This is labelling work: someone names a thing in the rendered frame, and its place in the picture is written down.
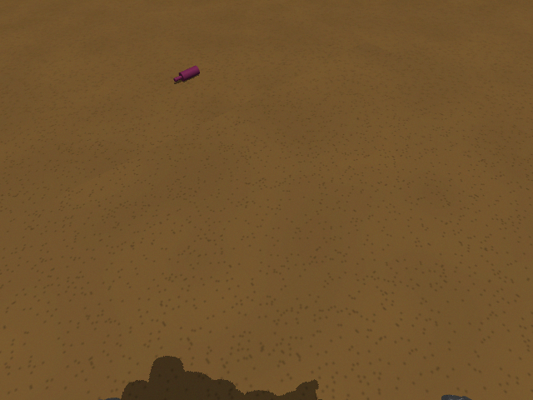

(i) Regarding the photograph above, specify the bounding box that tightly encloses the bottle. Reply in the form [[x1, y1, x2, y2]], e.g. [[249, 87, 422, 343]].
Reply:
[[173, 66, 200, 82]]

